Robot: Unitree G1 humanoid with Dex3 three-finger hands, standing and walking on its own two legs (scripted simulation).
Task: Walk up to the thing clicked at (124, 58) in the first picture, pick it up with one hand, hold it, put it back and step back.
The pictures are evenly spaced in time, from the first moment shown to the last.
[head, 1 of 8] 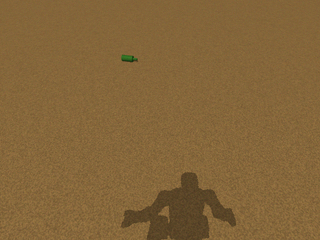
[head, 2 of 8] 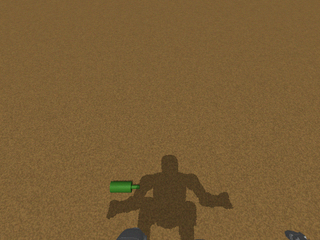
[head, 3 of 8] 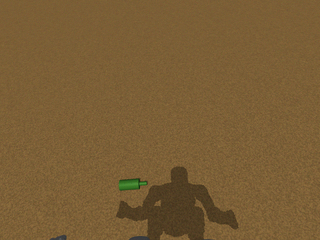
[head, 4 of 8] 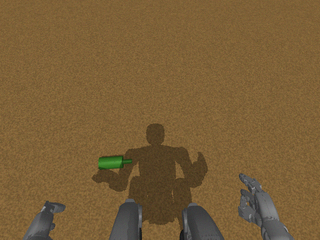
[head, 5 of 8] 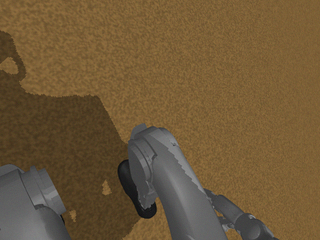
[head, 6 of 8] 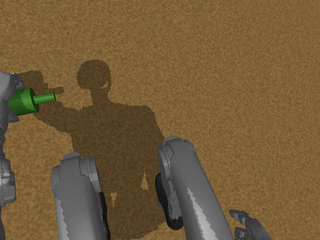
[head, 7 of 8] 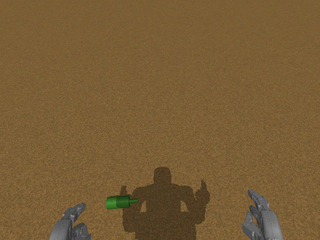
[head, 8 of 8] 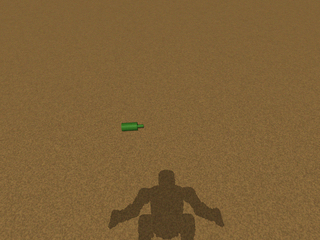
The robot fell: no
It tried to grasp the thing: yes
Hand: left
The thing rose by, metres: 0.67
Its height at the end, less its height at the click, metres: +0.00
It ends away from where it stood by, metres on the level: 0.02
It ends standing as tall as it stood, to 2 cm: yes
